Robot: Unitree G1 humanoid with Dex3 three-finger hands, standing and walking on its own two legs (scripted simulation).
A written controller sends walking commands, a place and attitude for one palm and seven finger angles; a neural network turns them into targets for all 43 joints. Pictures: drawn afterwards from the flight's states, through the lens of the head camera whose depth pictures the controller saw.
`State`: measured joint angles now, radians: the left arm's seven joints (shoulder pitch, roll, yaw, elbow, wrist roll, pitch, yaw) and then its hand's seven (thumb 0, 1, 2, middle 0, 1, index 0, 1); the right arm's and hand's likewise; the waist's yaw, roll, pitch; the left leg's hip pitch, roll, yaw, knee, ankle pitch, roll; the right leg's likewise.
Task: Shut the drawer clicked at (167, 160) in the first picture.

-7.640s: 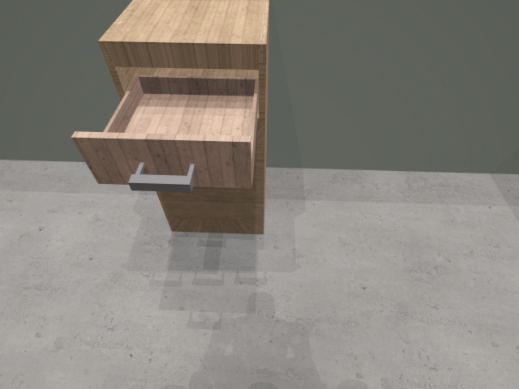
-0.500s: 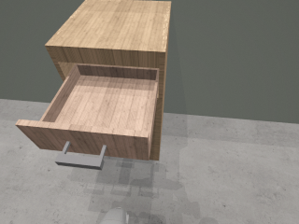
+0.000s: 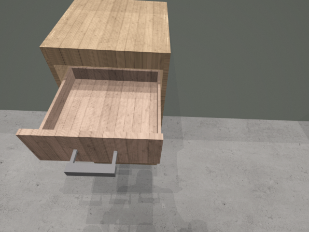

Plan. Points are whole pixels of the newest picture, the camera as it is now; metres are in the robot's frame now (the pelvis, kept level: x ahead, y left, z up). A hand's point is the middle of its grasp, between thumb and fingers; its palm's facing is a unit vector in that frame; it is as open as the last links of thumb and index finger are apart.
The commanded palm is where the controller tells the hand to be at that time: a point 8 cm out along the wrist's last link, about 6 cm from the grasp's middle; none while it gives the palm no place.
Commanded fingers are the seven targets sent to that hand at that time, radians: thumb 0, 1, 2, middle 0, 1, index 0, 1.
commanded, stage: come to a stop and stand still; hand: left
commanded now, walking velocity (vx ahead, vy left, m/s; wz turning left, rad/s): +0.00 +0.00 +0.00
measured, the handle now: (93, 161) +0.31 +0.18 -0.03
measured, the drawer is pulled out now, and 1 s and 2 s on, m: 0.30 0.30 0.30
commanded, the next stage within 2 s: look again from close up in 1.12 s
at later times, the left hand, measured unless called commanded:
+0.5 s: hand out of the picture +0.00 +0.15 -0.16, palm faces +0.02 -0.97 -0.25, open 7.3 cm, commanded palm none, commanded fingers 0.00 0.90 0.90 -0.20 -0.30 -0.20 -0.30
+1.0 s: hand out of the picture +0.00 +0.09 -0.17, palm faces +0.03 -0.99 -0.17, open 7.4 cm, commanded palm none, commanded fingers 0.00 0.90 0.90 -0.20 -0.30 -0.20 -0.30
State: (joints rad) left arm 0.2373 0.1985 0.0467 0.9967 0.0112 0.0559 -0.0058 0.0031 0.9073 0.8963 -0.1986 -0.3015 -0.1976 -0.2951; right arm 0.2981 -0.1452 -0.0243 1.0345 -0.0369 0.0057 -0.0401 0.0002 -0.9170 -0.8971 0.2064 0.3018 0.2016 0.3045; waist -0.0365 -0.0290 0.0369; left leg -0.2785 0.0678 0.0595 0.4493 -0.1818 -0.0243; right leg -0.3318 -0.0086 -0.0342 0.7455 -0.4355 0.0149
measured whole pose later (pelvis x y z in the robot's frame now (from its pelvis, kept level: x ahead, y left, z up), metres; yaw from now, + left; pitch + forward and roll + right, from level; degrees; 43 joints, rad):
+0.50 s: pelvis -0.01 -0.03 +0.00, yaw +0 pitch -1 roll +1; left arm 0.29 0.15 0.00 1.04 0.01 0.00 0.02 0.00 0.92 0.90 -0.20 -0.30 -0.20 -0.30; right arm 0.31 -0.16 0.00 1.05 -0.02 0.01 -0.02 0.01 -0.92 -0.90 0.20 0.30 0.20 0.30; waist -0.01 0.05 0.02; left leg -0.25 0.00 0.11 0.48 -0.22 0.03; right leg -0.23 0.00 -0.04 0.52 -0.28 -0.03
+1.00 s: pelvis +0.02 -0.06 +0.00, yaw +1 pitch -1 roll +1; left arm 0.32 0.11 -0.03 1.14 0.01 -0.03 0.03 0.01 0.91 0.90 -0.20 -0.30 -0.20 -0.30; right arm 0.28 -0.14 0.02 1.14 -0.01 -0.01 -0.04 0.01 -0.92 -0.90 0.20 0.30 0.20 0.30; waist 0.00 0.00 0.01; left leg -0.16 0.04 0.08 0.42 -0.24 -0.02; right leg -0.12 0.05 -0.06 0.43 -0.30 -0.07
